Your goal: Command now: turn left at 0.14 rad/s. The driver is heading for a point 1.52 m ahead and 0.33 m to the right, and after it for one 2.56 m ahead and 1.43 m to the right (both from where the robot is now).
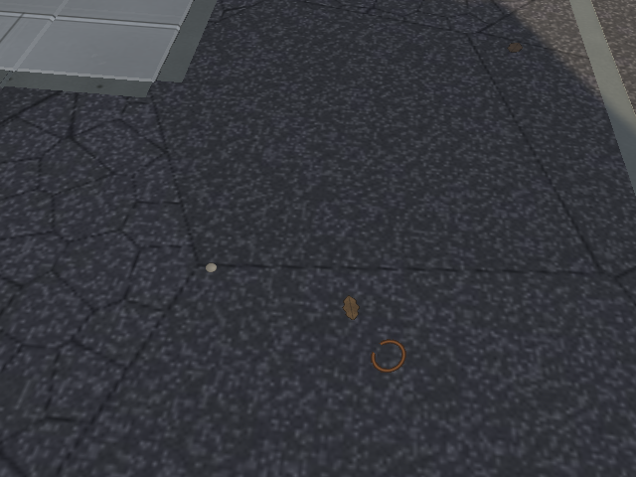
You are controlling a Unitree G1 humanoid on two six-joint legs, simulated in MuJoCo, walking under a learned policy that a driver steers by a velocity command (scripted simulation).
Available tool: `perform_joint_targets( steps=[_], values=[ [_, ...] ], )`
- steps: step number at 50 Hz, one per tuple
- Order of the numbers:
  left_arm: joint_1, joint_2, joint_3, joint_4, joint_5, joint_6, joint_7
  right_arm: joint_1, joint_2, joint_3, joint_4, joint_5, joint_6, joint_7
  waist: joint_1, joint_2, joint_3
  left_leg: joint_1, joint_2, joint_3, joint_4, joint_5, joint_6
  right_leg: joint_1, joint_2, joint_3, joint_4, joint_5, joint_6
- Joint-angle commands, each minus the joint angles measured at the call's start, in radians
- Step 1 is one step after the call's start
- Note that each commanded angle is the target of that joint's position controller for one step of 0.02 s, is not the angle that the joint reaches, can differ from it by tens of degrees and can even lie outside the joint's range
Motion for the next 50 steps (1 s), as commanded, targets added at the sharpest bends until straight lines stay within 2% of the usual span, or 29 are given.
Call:
perform_joint_targets(
  steps=[1,2,3,4,7,11,17,32,48,49,50],
  values=[
    [0.031,0.125,0.017,-0.058,0.027,-0.028,-0.002,0.043,-0.102,-0.023,-0.030,-0.010,-0.021,-0.001,-0.009,0.046,-0.113,0.012,0.160,-0.177,-0.053,0.174,0.061,0.207,-0.101,0.097,-0.194,0.394,-0.056],
    [-0.002,0.189,0.031,-0.052,0.024,-0.028,0.000,0.105,-0.101,-0.028,-0.025,-0.019,-0.032,0.006,-0.082,-0.101,-0.112,-0.016,0.073,-0.087,-0.037,0.062,0.018,0.196,-0.154,0.126,-0.138,0.427,-0.115],
    [-0.030,0.118,0.017,-0.055,0.016,-0.029,-0.005,0.071,-0.106,-0.026,-0.017,-0.027,-0.033,0.004,-0.056,-0.136,-0.114,0.064,0.065,-0.054,-0.048,0.032,-0.018,0.096,-0.146,0.141,-0.167,0.251,-0.145],
    [-0.049,0.084,0.006,-0.061,0.017,-0.034,-0.009,0.020,-0.128,-0.033,-0.018,-0.022,-0.029,0.003,-0.036,-0.114,-0.078,0.076,0.067,-0.055,-0.045,0.050,-0.023,0.062,-0.112,0.119,-0.177,0.152,-0.124],
    [-0.029,0.089,0.000,-0.052,0.017,-0.052,-0.006,-0.007,-0.114,-0.035,-0.022,-0.014,-0.007,-0.003,-0.016,-0.071,-0.049,0.079,0.077,-0.074,-0.045,0.133,-0.001,0.039,-0.073,0.075,-0.165,0.091,-0.080],
    [-0.007,0.078,-0.009,-0.043,0.015,-0.051,0.001,0.012,-0.094,-0.036,0.000,-0.010,-0.009,-0.002,-0.007,-0.019,-0.038,0.068,0.080,-0.079,-0.053,0.147,0.001,0.050,-0.057,0.058,-0.145,0.082,-0.076],
    [-0.004,0.072,-0.018,-0.032,0.013,-0.048,0.005,0.036,-0.090,-0.040,0.033,-0.008,-0.014,-0.010,-0.003,0.025,-0.034,0.076,0.083,-0.081,-0.057,0.171,-0.013,0.058,-0.044,0.050,-0.135,0.083,-0.080],
    [0.016,0.060,-0.028,0.056,0.009,-0.050,0.006,0.067,-0.086,-0.045,0.122,-0.003,-0.012,-0.031,-0.006,0.016,-0.014,0.120,0.086,-0.072,-0.066,0.206,-0.028,0.049,-0.025,0.040,-0.159,0.080,-0.079],
    [0.051,0.063,-0.033,0.165,0.006,-0.048,0.016,0.073,-0.079,-0.043,0.275,0.003,-0.013,-0.040,-0.002,0.018,0.010,0.133,0.081,-0.049,-0.099,0.202,-0.043,0.069,-0.014,0.040,-0.197,0.086,-0.089],
    [0.070,0.061,-0.033,0.179,0.005,-0.046,0.017,0.089,-0.069,-0.040,0.292,0.003,-0.012,-0.040,-0.002,0.009,-0.012,0.138,0.064,-0.028,-0.093,0.109,-0.042,0.079,-0.007,0.038,-0.210,-0.021,-0.094],
    [0.079,0.082,-0.025,0.186,-0.003,-0.041,0.021,0.093,-0.069,-0.041,0.302,0.009,-0.012,-0.041,0.003,-0.016,0.005,0.100,0.031,0.009,-0.054,-0.052,-0.036,0.074,-0.008,0.056,-0.228,-0.197,-0.115]
  ],
)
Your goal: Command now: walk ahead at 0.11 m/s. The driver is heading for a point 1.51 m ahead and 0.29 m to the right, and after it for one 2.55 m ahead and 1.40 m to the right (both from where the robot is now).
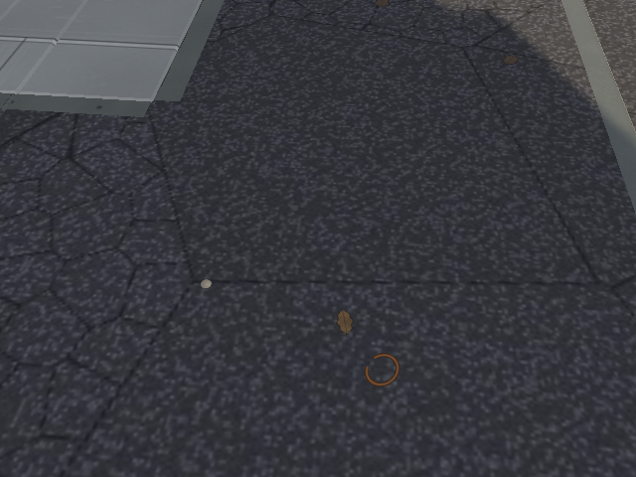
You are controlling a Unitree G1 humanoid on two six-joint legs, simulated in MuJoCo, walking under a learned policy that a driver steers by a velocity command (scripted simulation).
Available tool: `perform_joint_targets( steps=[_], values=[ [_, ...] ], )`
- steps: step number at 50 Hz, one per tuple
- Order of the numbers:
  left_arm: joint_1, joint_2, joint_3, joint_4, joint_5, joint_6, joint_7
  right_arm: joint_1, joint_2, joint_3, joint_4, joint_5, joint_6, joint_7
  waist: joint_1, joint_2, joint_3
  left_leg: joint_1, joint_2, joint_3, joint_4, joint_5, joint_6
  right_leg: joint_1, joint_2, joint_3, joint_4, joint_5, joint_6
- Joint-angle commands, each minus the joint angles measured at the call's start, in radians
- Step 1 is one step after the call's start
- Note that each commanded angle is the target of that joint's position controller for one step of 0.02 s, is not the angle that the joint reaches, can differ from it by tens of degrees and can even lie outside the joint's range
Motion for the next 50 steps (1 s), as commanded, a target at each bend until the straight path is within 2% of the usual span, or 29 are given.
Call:
perform_joint_targets(
  steps=[1,3,5,8,10,12,13,14,15,16,17,18,20,23,26,31,33,34,35,36,37,38,39,40,41,42,43,45,50],
  values=[
    [0.039,0.161,0.038,-0.017,-0.014,0.000,0.011,0.015,-0.094,-0.020,-0.014,0.010,-0.013,-0.003,0.014,-0.084,0.011,-0.070,-0.047,0.068,0.045,-0.187,0.035,-0.050,-0.095,0.149,-0.187,-0.359,-0.080],
    [0.093,0.218,0.057,-0.009,-0.022,-0.006,0.018,-0.052,-0.084,-0.015,-0.049,0.020,-0.042,0.006,0.039,-0.179,0.092,-0.242,-0.021,0.106,0.223,-0.200,0.044,-0.037,-0.297,0.426,-0.338,-0.587,-0.194],
    [0.099,0.223,0.065,-0.013,-0.014,-0.028,0.021,-0.092,-0.093,-0.017,-0.061,0.030,-0.071,0.021,0.045,-0.160,0.139,-0.356,0.054,0.054,0.362,-0.223,0.061,-0.021,-0.383,0.534,-0.387,-0.489,-0.250],
    [0.056,0.205,0.068,-0.037,-0.032,-0.041,0.013,-0.078,-0.095,-0.019,-0.048,0.036,-0.097,0.039,0.018,-0.118,0.087,-0.310,0.086,0.069,0.228,-0.211,0.078,0.038,-0.317,0.378,-0.360,-0.276,-0.189],
    [0.019,0.216,0.072,-0.045,-0.045,-0.032,0.008,-0.005,-0.075,-0.020,-0.003,0.031,-0.106,0.046,-0.032,-0.111,0.038,-0.049,0.027,0.153,0.035,-0.019,0.066,-0.077,-0.223,0.219,-0.302,-0.170,-0.151],
    [0.035,0.180,0.062,-0.042,-0.038,-0.026,0.003,0.148,-0.085,-0.035,0.068,0.030,-0.098,0.045,-0.087,-0.076,-0.012,0.196,-0.030,0.188,-0.021,0.056,0.048,-0.203,-0.160,0.145,-0.172,-0.150,-0.123],
    [0.013,0.123,0.043,-0.053,-0.029,-0.032,-0.003,0.236,-0.116,-0.045,0.085,0.032,-0.097,0.039,-0.126,0.023,-0.028,0.304,0.068,0.036,-0.096,-0.024,0.082,-0.299,-0.102,0.072,0.035,-0.090,-0.076],
    [0.003,0.045,0.021,-0.090,-0.006,-0.045,-0.009,0.327,-0.215,-0.060,0.085,0.028,-0.098,0.032,-0.134,0.284,-0.079,0.405,0.306,-0.347,-0.240,-0.144,0.185,-0.467,-0.016,-0.038,0.407,-0.183,-0.004],
    [-0.015,0.083,0.033,-0.121,-0.037,-0.061,-0.007,0.341,-0.235,-0.055,0.094,0.008,-0.114,0.049,-0.124,0.285,-0.062,0.360,0.420,-0.643,-0.346,-0.363,0.317,-0.601,0.018,0.060,0.612,-0.291,-0.016],
    [-0.035,0.134,0.043,-0.130,-0.061,-0.075,-0.009,0.240,-0.186,-0.036,0.064,0.012,-0.130,0.056,-0.085,0.155,0.039,0.316,0.408,-0.586,-0.353,-0.434,0.309,-0.698,-0.059,0.106,0.700,-0.211,-0.040],
    [-0.034,0.149,0.047,-0.123,-0.061,-0.085,-0.016,0.176,-0.142,-0.021,0.044,0.011,-0.139,0.061,-0.064,0.117,0.073,0.287,0.356,-0.466,-0.353,-0.354,0.265,-0.712,-0.095,0.106,0.703,-0.099,-0.057],
    [-0.024,0.144,0.051,-0.110,-0.045,-0.090,-0.017,0.132,-0.136,-0.013,0.029,0.008,-0.139,0.065,-0.043,0.086,0.067,0.262,0.312,-0.365,-0.357,-0.223,0.229,-0.683,-0.119,0.096,0.668,-0.018,-0.059],
    [-0.032,0.141,0.058,-0.107,-0.026,-0.088,-0.028,0.139,-0.102,0.001,0.031,0.004,-0.130,0.064,-0.032,0.088,0.057,0.230,0.252,-0.207,-0.368,0.020,0.189,-0.615,-0.145,0.074,0.576,0.087,-0.041],
    [-0.091,0.096,0.050,-0.129,-0.017,-0.073,-0.035,0.205,-0.120,0.003,0.050,0.003,-0.119,0.047,-0.046,0.074,0.055,0.218,0.222,-0.091,-0.378,0.246,0.205,-0.609,-0.133,0.026,0.457,0.172,0.004],
    [-0.222,0.063,0.034,-0.180,-0.020,-0.071,-0.037,0.215,-0.145,0.002,0.048,0.002,-0.113,0.032,-0.071,0.067,0.079,0.151,0.196,-0.018,-0.404,0.285,0.200,-0.537,-0.102,-0.006,0.233,0.286,0.025],
    [-0.336,0.075,0.028,-0.232,-0.030,-0.075,-0.056,0.270,-0.153,-0.005,0.075,0.020,-0.108,0.026,-0.078,0.079,0.117,0.210,0.241,0.017,-0.408,0.309,0.194,-0.470,-0.074,-0.007,0.056,0.351,-0.009],
    [-0.325,0.098,0.036,-0.240,-0.030,-0.081,-0.066,0.257,-0.165,-0.013,0.075,0.021,-0.099,0.024,-0.049,0.080,0.093,0.286,0.267,0.028,-0.350,0.425,0.178,-0.439,-0.064,-0.003,0.023,0.305,-0.039],
    [-0.286,0.118,0.045,-0.234,-0.029,-0.083,-0.068,0.241,-0.178,-0.018,0.069,0.017,-0.094,0.024,-0.021,0.094,0.056,0.314,0.272,0.035,-0.293,0.579,0.167,-0.374,-0.043,-0.016,0.023,0.271,-0.055],
    [-0.210,0.145,0.060,-0.217,-0.029,-0.082,-0.065,0.228,-0.192,-0.023,0.064,0.012,-0.086,0.024,0.022,0.118,-0.007,0.329,0.267,0.046,-0.196,0.776,0.156,-0.264,-0.009,-0.040,0.036,0.237,-0.074],
    [-0.048,0.182,0.084,-0.168,-0.031,-0.078,-0.059,0.214,-0.184,-0.021,0.058,0.005,-0.075,0.024,0.103,0.119,-0.105,0.294,0.228,0.079,-0.006,0.903,0.133,-0.063,0.025,-0.065,0.033,0.228,-0.101],
    [0.138,0.227,0.103,-0.122,-0.027,-0.072,-0.049,0.211,-0.164,-0.009,0.040,-0.004,-0.072,0.025,0.175,0.085,-0.227,0.096,0.189,0.093,0.258,0.737,0.105,0.248,-0.075,0.047,0.069,0.213,-0.148],
    [0.261,0.325,0.125,-0.090,-0.005,-0.068,-0.046,0.354,-0.016,0.031,0.027,-0.003,-0.092,0.042,0.111,-0.191,-0.413,-0.314,0.000,0.101,0.692,0.158,0.034,0.643,-0.356,0.553,-0.013,-0.026,-0.328],
    [0.249,0.243,0.099,-0.084,-0.009,-0.066,-0.049,0.327,-0.050,0.027,0.049,0.019,-0.124,0.050,0.123,-0.217,-0.457,-0.435,-0.044,-0.052,0.856,-0.281,0.049,0.635,-0.404,0.824,-0.216,-0.154,-0.342],
    [0.142,0.194,0.083,-0.096,-0.016,-0.072,-0.049,0.208,-0.139,0.002,0.005,0.049,-0.143,0.054,0.102,-0.174,-0.255,-0.535,0.022,-0.044,0.913,-0.235,0.071,0.477,-0.368,0.672,-0.239,-0.165,-0.278],
    [0.044,0.159,0.072,-0.119,-0.014,-0.077,-0.049,0.130,-0.157,-0.001,-0.019,0.054,-0.152,0.048,0.071,-0.084,-0.151,-0.517,0.081,-0.014,0.875,-0.135,0.084,0.296,-0.334,0.521,-0.263,-0.078,-0.245],
    [-0.019,0.129,0.062,-0.126,-0.004,-0.084,-0.054,0.097,-0.154,-0.008,-0.023,0.041,-0.148,0.038,0.034,-0.027,-0.082,-0.467,0.123,0.005,0.807,-0.061,0.083,0.138,-0.295,0.404,-0.291,0.039,-0.224],
    [-0.049,0.105,0.055,-0.126,0.007,-0.091,-0.057,0.118,-0.138,-0.013,-0.020,0.028,-0.135,0.031,-0.008,-0.051,-0.062,-0.392,0.157,-0.002,0.751,-0.015,0.083,0.039,-0.253,0.317,-0.318,0.105,-0.204],
    [-0.042,0.097,0.052,-0.107,0.005,-0.095,-0.061,0.152,-0.089,-0.008,-0.015,0.022,-0.108,0.028,-0.038,-0.075,-0.046,-0.333,0.173,0.007,0.692,0.005,0.074,-0.050,-0.223,0.239,-0.364,0.152,-0.212],
    [0.061,0.156,0.063,-0.068,0.000,-0.093,-0.028,-0.028,-0.103,-0.012,-0.090,0.003,-0.100,0.027,-0.010,-0.041,0.019,-0.482,0.187,0.029,0.415,0.227,0.025,-0.027,-0.213,0.150,-0.412,0.256,-0.219]
  ],
)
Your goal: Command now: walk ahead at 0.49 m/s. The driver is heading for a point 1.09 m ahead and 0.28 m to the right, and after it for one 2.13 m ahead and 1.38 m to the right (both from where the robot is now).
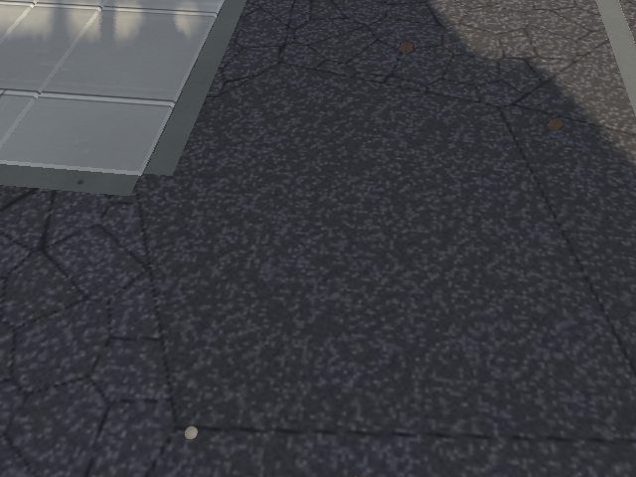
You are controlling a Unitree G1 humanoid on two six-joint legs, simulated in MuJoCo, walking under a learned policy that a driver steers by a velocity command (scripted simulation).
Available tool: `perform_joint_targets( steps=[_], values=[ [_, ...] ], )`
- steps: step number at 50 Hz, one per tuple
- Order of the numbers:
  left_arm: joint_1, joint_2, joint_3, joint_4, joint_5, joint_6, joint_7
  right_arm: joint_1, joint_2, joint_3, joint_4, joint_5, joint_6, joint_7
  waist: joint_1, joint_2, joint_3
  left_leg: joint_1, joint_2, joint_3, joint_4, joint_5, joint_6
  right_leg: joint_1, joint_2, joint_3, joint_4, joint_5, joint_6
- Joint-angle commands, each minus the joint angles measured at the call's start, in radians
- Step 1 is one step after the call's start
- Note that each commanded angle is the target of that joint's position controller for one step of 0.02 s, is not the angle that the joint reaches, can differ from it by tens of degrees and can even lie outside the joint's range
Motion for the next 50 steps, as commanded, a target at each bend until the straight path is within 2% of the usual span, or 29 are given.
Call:
perform_joint_targets(
  steps=[1,4,9,11,12,13,14,15,16,17,18,19,20,22,25,28,31,36,39,40,41,42,43,44,45,46,47,48,50],
  values=[
    [-0.041,0.148,0.025,-0.060,-0.005,-0.013,0.022,-0.012,-0.041,-0.007,-0.054,-0.008,-0.006,0.004,-0.035,-0.078,0.040,-0.015,0.017,-0.006,-0.180,0.180,-0.020,-0.063,-0.265,0.173,-0.181,0.127,-0.147],
    [0.020,0.164,0.027,-0.043,-0.016,-0.007,0.030,-0.131,-0.022,0.005,-0.085,0.000,-0.015,0.018,0.007,-0.077,0.053,0.038,-0.028,0.038,-0.365,0.294,-0.022,-0.033,-0.247,0.124,-0.182,0.130,-0.122],
    [0.106,0.174,0.034,-0.003,-0.024,0.021,0.034,-0.248,-0.040,0.012,-0.140,0.011,-0.025,0.050,0.032,-0.080,0.074,-0.004,-0.056,0.029,-0.493,0.214,0.008,0.171,-0.323,0.140,-0.101,0.182,-0.112],
    [0.093,0.188,0.041,-0.004,-0.024,0.033,0.038,-0.217,-0.068,0.003,-0.143,0.012,-0.029,0.058,-0.002,-0.100,0.047,0.056,-0.077,0.038,-0.517,0.129,0.034,0.228,-0.346,0.147,-0.037,0.303,-0.093],
    [0.072,0.197,0.043,-0.010,-0.023,0.038,0.038,-0.157,-0.093,-0.008,-0.130,0.012,-0.031,0.059,-0.041,-0.117,0.006,0.154,-0.106,0.064,-0.527,0.094,0.052,0.235,-0.337,0.134,0.038,0.462,-0.080],
    [0.055,0.185,0.038,-0.017,-0.020,0.044,0.038,-0.018,-0.130,-0.030,-0.088,0.010,-0.031,0.055,-0.114,-0.112,-0.078,0.342,-0.139,0.092,-0.545,0.099,0.080,0.207,-0.291,0.097,0.202,0.596,-0.058],
    [0.057,0.150,0.022,-0.037,-0.007,0.045,0.039,0.173,-0.193,-0.054,-0.040,0.000,-0.030,0.046,-0.183,-0.069,-0.221,0.646,-0.047,-0.006,-0.498,0.120,0.134,0.045,-0.238,0.058,0.461,0.482,-0.027],
    [0.176,0.029,-0.015,-0.054,0.000,0.023,0.027,0.293,-0.298,-0.081,-0.013,-0.013,-0.022,0.042,-0.147,0.169,-0.373,1.056,0.212,-0.470,-0.545,-0.024,0.303,-0.385,-0.062,0.015,0.868,0.031,0.054],
    [0.154,0.062,-0.011,-0.038,-0.018,-0.004,0.022,0.300,-0.212,-0.055,-0.010,-0.005,-0.019,0.045,-0.164,0.192,-0.424,1.102,0.259,-0.707,-0.694,-0.113,0.333,-0.539,-0.023,0.161,1.020,-0.425,0.050],
    [0.054,0.158,0.015,-0.068,-0.048,-0.022,0.018,0.212,-0.158,-0.036,-0.023,0.001,-0.021,0.043,-0.154,0.137,-0.261,0.977,0.219,-0.555,-0.708,-0.130,0.270,-0.630,-0.090,0.181,1.076,-0.380,0.029],
    [-0.011,0.163,0.015,-0.084,-0.054,-0.029,0.022,0.123,-0.125,-0.026,-0.046,-0.001,-0.021,0.041,-0.127,0.072,-0.163,0.823,0.178,-0.411,-0.729,-0.060,0.235,-0.621,-0.148,0.150,1.040,-0.283,0.021],
    [-0.044,0.152,0.019,-0.087,-0.041,-0.026,0.028,0.061,-0.094,-0.016,-0.054,-0.008,-0.022,0.044,-0.097,0.021,-0.089,0.680,0.138,-0.312,-0.766,0.020,0.217,-0.583,-0.185,0.132,0.968,-0.212,0.026],
    [-0.032,0.141,0.026,-0.083,-0.029,-0.013,0.032,0.030,-0.068,-0.007,-0.056,-0.017,-0.027,0.047,-0.061,0.035,-0.059,0.585,0.101,-0.241,-0.800,0.066,0.198,-0.517,-0.216,0.138,0.910,-0.162,0.029],
    [0.013,0.087,0.020,-0.066,-0.030,0.018,0.032,0.025,-0.067,-0.009,-0.044,-0.020,-0.034,0.049,-0.030,0.047,-0.044,0.499,0.083,-0.155,-0.856,0.108,0.200,-0.449,-0.228,0.133,0.868,-0.121,0.042],
    [-0.048,0.084,0.024,-0.094,-0.030,0.037,0.036,0.064,-0.103,-0.020,-0.015,-0.027,-0.042,0.034,-0.033,0.022,0.002,0.487,0.085,-0.055,-0.900,0.173,0.204,-0.529,-0.227,0.159,0.768,-0.006,0.063],
    [-0.123,0.078,0.026,-0.123,-0.025,0.031,0.027,0.076,-0.111,-0.020,-0.005,-0.026,-0.039,0.018,-0.049,0.019,0.018,0.512,0.063,0.045,-0.914,0.200,0.172,-0.548,-0.203,0.161,0.589,0.171,0.066],
    [-0.227,0.057,0.015,-0.161,-0.021,0.026,0.011,0.104,-0.125,-0.021,0.006,-0.018,-0.037,0.007,-0.087,0.009,0.046,0.536,0.062,0.118,-0.932,0.191,0.151,-0.514,-0.184,0.100,0.438,0.273,0.061],
    [-0.334,0.057,0.009,-0.239,-0.023,0.028,-0.020,0.170,-0.142,-0.032,0.038,-0.003,-0.002,0.000,-0.114,-0.004,0.079,0.759,0.133,0.164,-0.837,0.320,0.131,-0.600,-0.167,0.059,0.343,0.150,0.020],
    [-0.266,0.100,0.031,-0.260,-0.024,0.032,-0.036,0.132,-0.182,-0.045,0.016,0.001,0.024,-0.012,-0.051,0.044,0.006,0.802,0.140,0.209,-0.644,0.763,0.096,-0.447,-0.090,-0.028,0.344,-0.006,-0.029],
    [-0.151,0.135,0.053,-0.238,-0.026,0.034,-0.036,0.117,-0.188,-0.046,0.007,0.000,0.035,-0.017,0.014,0.048,-0.060,0.774,0.120,0.232,-0.481,0.880,0.077,-0.293,-0.044,-0.054,0.327,-0.017,-0.055],
    [0.014,0.198,0.088,-0.198,-0.029,0.037,-0.024,0.113,-0.179,-0.040,-0.007,-0.001,0.039,-0.021,0.094,0.014,-0.148,0.646,0.074,0.252,-0.248,0.804,0.041,-0.034,-0.025,-0.015,0.277,0.030,-0.096],
    [0.137,0.313,0.123,-0.181,-0.030,0.047,-0.001,0.172,-0.109,-0.016,-0.047,-0.025,0.020,-0.014,0.090,-0.178,-0.269,0.274,-0.027,0.261,0.127,0.342,-0.019,0.338,-0.255,0.378,0.266,-0.008,-0.221],
    [0.109,0.321,0.111,-0.202,-0.033,0.040,-0.002,0.190,-0.031,0.015,-0.073,-0.023,-0.025,0.006,0.031,-0.277,-0.384,-0.025,-0.218,0.059,0.379,-0.417,-0.046,0.541,-0.427,0.893,0.073,-0.126,-0.366],
    [0.113,0.242,0.088,-0.205,-0.023,0.034,-0.002,0.074,-0.115,-0.007,-0.098,0.017,-0.061,0.024,0.083,-0.190,-0.334,-0.142,-0.153,-0.067,0.420,-0.378,-0.014,0.527,-0.400,0.818,0.029,-0.144,-0.309],
    [0.063,0.198,0.077,-0.211,-0.021,0.027,0.001,0.016,-0.124,-0.007,-0.119,0.034,-0.079,0.029,0.067,-0.138,-0.213,-0.170,-0.107,-0.050,0.366,-0.291,0.010,0.399,-0.364,0.663,0.030,-0.084,-0.266],
    [-0.009,0.170,0.068,-0.227,-0.021,0.023,0.000,0.003,-0.118,-0.010,-0.115,0.016,-0.082,0.022,0.018,-0.040,-0.131,-0.118,-0.064,-0.043,0.265,-0.222,0.010,0.234,-0.320,0.551,0.018,0.011,-0.235],
    [-0.066,0.138,0.058,-0.245,-0.016,0.021,0.001,0.009,-0.132,-0.021,-0.110,-0.005,-0.073,0.014,-0.021,-0.039,-0.092,-0.039,-0.036,-0.041,0.183,-0.185,0.002,0.110,-0.290,0.475,-0.001,0.103,-0.218],
    [-0.093,0.129,0.053,-0.261,-0.009,0.022,0.004,0.024,-0.130,-0.025,-0.113,-0.012,-0.058,0.014,-0.048,-0.055,-0.077,0.021,-0.024,-0.044,0.147,-0.165,-0.008,0.031,-0.267,0.447,-0.026,0.145,-0.217],
    [-0.090,0.153,0.059,-0.267,-0.014,0.020,0.015,0.035,-0.103,-0.024,-0.123,-0.021,-0.035,0.011,-0.067,-0.067,-0.060,0.054,-0.026,-0.025,0.058,-0.135,-0.042,-0.052,-0.245,0.395,-0.052,0.220,-0.225]
  ],
)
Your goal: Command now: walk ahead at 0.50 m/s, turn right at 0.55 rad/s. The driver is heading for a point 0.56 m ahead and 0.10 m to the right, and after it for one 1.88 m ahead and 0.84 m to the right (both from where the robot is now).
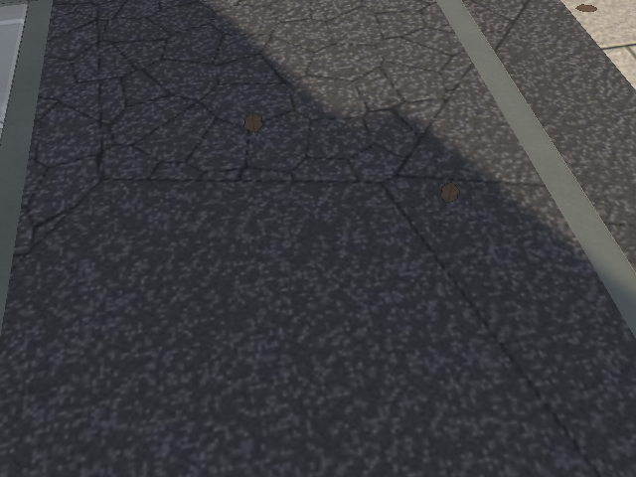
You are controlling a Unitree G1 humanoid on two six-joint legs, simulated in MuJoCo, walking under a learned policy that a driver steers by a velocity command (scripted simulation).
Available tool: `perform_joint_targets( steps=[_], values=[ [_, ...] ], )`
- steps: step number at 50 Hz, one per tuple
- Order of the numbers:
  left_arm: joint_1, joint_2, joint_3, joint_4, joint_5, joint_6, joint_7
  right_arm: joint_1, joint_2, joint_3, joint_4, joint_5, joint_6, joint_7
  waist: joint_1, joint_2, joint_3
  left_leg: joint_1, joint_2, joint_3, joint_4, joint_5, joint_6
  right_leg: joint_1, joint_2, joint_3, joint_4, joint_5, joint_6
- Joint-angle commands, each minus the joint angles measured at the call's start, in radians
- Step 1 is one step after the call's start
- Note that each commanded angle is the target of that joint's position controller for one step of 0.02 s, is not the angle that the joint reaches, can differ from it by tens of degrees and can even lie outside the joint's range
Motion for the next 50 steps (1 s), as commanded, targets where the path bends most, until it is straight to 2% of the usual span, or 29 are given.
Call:
perform_joint_targets(
  steps=[1,6,10,13,14,15,16,17,18,19,20,21,22,25,28,32,35,37,39,40,41,42,43,44,45,46,47,48,50],
  values=[
    [-0.018,0.149,0.034,-0.083,-0.002,-0.020,0.019,0.021,-0.089,-0.028,-0.067,-0.016,0.010,-0.008,-0.039,-0.048,-0.074,-0.095,0.031,-0.010,-0.123,0.087,-0.039,0.083,-0.259,0.288,-0.219,0.263,-0.198],
    [0.057,0.170,0.042,-0.073,-0.013,-0.006,0.042,-0.164,-0.047,-0.010,-0.130,-0.010,0.006,0.000,0.030,-0.088,-0.043,-0.025,-0.044,0.011,-0.511,0.405,-0.064,0.026,-0.180,0.212,-0.199,0.171,-0.122],
    [0.113,0.161,0.041,-0.054,-0.019,0.005,0.045,-0.232,-0.080,-0.017,-0.170,0.008,-0.006,0.015,0.054,-0.109,-0.041,0.013,-0.073,-0.019,-0.634,0.419,-0.047,0.106,-0.218,0.305,-0.132,0.087,-0.100],
    [0.103,0.163,0.044,-0.062,-0.013,0.014,0.052,-0.185,-0.119,-0.031,-0.168,0.010,-0.022,0.024,0.017,-0.143,-0.052,0.073,-0.077,-0.029,-0.675,0.297,-0.009,0.182,-0.251,0.390,-0.036,0.114,-0.081],
    [0.086,0.150,0.039,-0.070,-0.012,0.017,0.052,-0.109,-0.132,-0.041,-0.149,0.007,-0.027,0.021,-0.025,-0.149,-0.079,0.174,-0.083,-0.010,-0.712,0.293,0.014,0.176,-0.226,0.389,0.024,0.156,-0.063],
    [0.075,0.111,0.024,-0.084,-0.006,0.015,0.048,0.004,-0.166,-0.055,-0.130,-0.008,-0.033,0.015,-0.080,-0.126,-0.171,0.373,-0.024,-0.048,-0.701,0.291,0.058,0.123,-0.172,0.347,0.179,0.177,-0.032],
    [0.092,0.057,0.003,-0.108,0.014,0.012,0.046,0.167,-0.227,-0.069,-0.117,-0.016,-0.029,0.007,-0.132,0.008,-0.322,0.644,0.157,-0.233,-0.682,0.242,0.114,-0.023,-0.090,0.241,0.470,-0.035,0.010],
    [0.242,0.022,-0.008,-0.136,-0.025,0.001,0.043,0.216,-0.281,-0.084,-0.079,-0.019,-0.014,0.015,-0.047,0.383,-0.399,0.897,0.351,-0.721,-0.794,0.005,0.271,-0.382,0.005,0.157,0.758,-0.463,0.062],
    [0.218,0.140,0.011,-0.101,-0.036,0.002,0.046,0.172,-0.166,-0.059,-0.110,0.002,-0.009,0.018,-0.075,0.219,-0.304,0.834,0.334,-0.716,-0.831,-0.181,0.239,-0.485,-0.083,0.189,0.872,-0.410,0.073],
    [0.105,0.185,0.024,-0.116,-0.028,0.008,0.045,0.130,-0.111,-0.044,-0.121,0.004,-0.001,0.013,-0.102,0.114,-0.183,0.709,0.289,-0.534,-0.839,-0.140,0.191,-0.505,-0.115,0.159,0.886,-0.311,0.080],
    [0.056,0.170,0.024,-0.126,-0.018,0.013,0.046,0.083,-0.102,-0.037,-0.126,-0.007,0.006,0.013,-0.083,0.042,-0.117,0.583,0.246,-0.411,-0.858,-0.004,0.172,-0.466,-0.150,0.132,0.864,-0.240,0.087],
    [0.025,0.155,0.027,-0.140,-0.009,0.014,0.043,0.057,-0.085,-0.032,-0.118,-0.011,0.010,0.012,-0.066,0.041,-0.065,0.498,0.210,-0.325,-0.880,0.095,0.170,-0.448,-0.176,0.130,0.816,-0.196,0.089],
    [0.034,0.134,0.027,-0.145,-0.015,0.018,0.036,0.047,-0.079,-0.028,-0.113,-0.017,0.008,0.009,-0.044,0.072,-0.053,0.441,0.186,-0.252,-0.905,0.150,0.161,-0.402,-0.202,0.124,0.787,-0.171,0.088],
    [0.019,0.085,0.018,-0.168,-0.020,0.034,0.030,0.054,-0.095,-0.037,-0.092,-0.006,-0.003,0.010,-0.034,0.080,-0.036,0.401,0.177,-0.127,-0.965,0.254,0.185,-0.407,-0.225,0.092,0.721,-0.131,0.099],
    [-0.032,0.072,0.012,-0.197,-0.014,0.036,0.025,0.065,-0.128,-0.050,-0.076,-0.007,-0.001,0.007,-0.039,0.052,-0.031,0.432,0.187,-0.031,-0.984,0.364,0.197,-0.452,-0.234,0.086,0.604,-0.024,0.114],
    [-0.140,0.054,0.001,-0.222,-0.013,0.023,0.000,0.080,-0.153,-0.055,-0.061,-0.001,0.015,0.000,-0.077,0.041,-0.005,0.455,0.157,0.114,-0.982,0.417,0.162,-0.400,-0.217,0.023,0.378,0.163,0.103],
    [-0.224,0.048,-0.004,-0.256,-0.016,0.021,-0.018,0.125,-0.177,-0.061,-0.040,0.011,0.030,-0.001,-0.104,0.038,0.023,0.515,0.179,0.161,-0.968,0.433,0.147,-0.385,-0.199,-0.024,0.274,0.162,0.083],
    [-0.246,0.063,0.001,-0.278,-0.016,0.023,-0.028,0.136,-0.197,-0.068,-0.032,0.022,0.042,-0.002,-0.096,0.047,0.033,0.571,0.201,0.186,-0.928,0.528,0.132,-0.370,-0.181,-0.049,0.232,0.090,0.056],
    [-0.200,0.097,0.019,-0.280,-0.011,0.029,-0.030,0.129,-0.227,-0.078,-0.034,0.033,0.055,-0.007,-0.048,0.078,-0.013,0.608,0.205,0.224,-0.800,0.852,0.112,-0.261,-0.119,-0.103,0.213,-0.018,0.013],
    [-0.110,0.129,0.038,-0.261,-0.011,0.032,-0.029,0.122,-0.238,-0.081,-0.037,0.036,0.064,-0.011,0.010,0.085,-0.068,0.601,0.193,0.246,-0.660,0.992,0.099,-0.138,-0.077,-0.128,0.192,-0.044,-0.015],
    [0.059,0.180,0.069,-0.215,-0.013,0.035,-0.019,0.111,-0.224,-0.074,-0.042,0.038,0.068,-0.016,0.102,0.061,-0.154,0.509,0.158,0.276,-0.449,0.986,0.068,0.108,-0.035,-0.132,0.127,0.028,-0.053],
    [0.209,0.264,0.100,-0.181,-0.016,0.046,0.004,0.133,-0.164,-0.051,-0.062,0.006,0.062,-0.017,0.151,-0.072,-0.247,0.240,0.113,0.276,-0.128,0.597,0.022,0.422,-0.172,0.098,0.118,0.046,-0.116],
    [0.151,0.364,0.102,-0.201,-0.021,0.031,0.003,0.215,-0.037,-0.006,-0.127,-0.022,0.033,0.000,0.013,-0.299,-0.356,-0.178,-0.096,0.133,0.191,-0.268,-0.028,0.700,-0.407,0.686,-0.003,-0.146,-0.308],
    [0.186,0.267,0.077,-0.218,-0.016,0.017,-0.003,0.088,-0.133,-0.022,-0.136,0.018,-0.003,0.013,0.108,-0.167,-0.409,-0.289,-0.077,-0.043,0.269,-0.242,-0.011,0.710,-0.432,0.784,-0.119,-0.239,-0.296],
    [0.149,0.219,0.060,-0.204,-0.008,0.003,-0.006,0.014,-0.163,-0.030,-0.161,0.046,-0.019,0.019,0.102,-0.131,-0.257,-0.348,-0.038,-0.032,0.234,-0.138,0.010,0.599,-0.406,0.640,-0.132,-0.158,-0.250],
    [0.088,0.193,0.049,-0.207,-0.011,-0.002,-0.005,0.012,-0.149,-0.025,-0.155,0.030,-0.026,0.012,0.054,-0.048,-0.181,-0.294,0.004,-0.033,0.146,-0.052,0.014,0.446,-0.362,0.528,-0.131,-0.058,-0.217],
    [0.021,0.165,0.039,-0.218,-0.007,-0.001,-0.002,0.018,-0.154,-0.031,-0.145,0.004,-0.023,0.005,0.011,-0.036,-0.128,-0.223,0.029,-0.032,0.065,-0.009,0.004,0.310,-0.322,0.436,-0.141,0.051,-0.195],
    [-0.016,0.148,0.032,-0.234,0.006,-0.003,0.001,0.044,-0.160,-0.037,-0.141,-0.003,-0.011,0.006,-0.025,-0.062,-0.112,-0.154,0.046,-0.039,0.031,0.021,-0.004,0.221,-0.297,0.391,-0.161,0.125,-0.190],
    [-0.034,0.145,0.030,-0.229,0.005,-0.009,0.010,0.068,-0.137,-0.035,-0.134,-0.009,0.012,0.007,-0.049,-0.063,-0.103,-0.108,0.045,-0.019,-0.036,0.051,-0.033,0.138,-0.280,0.334,-0.190,0.227,-0.196]
  ],
)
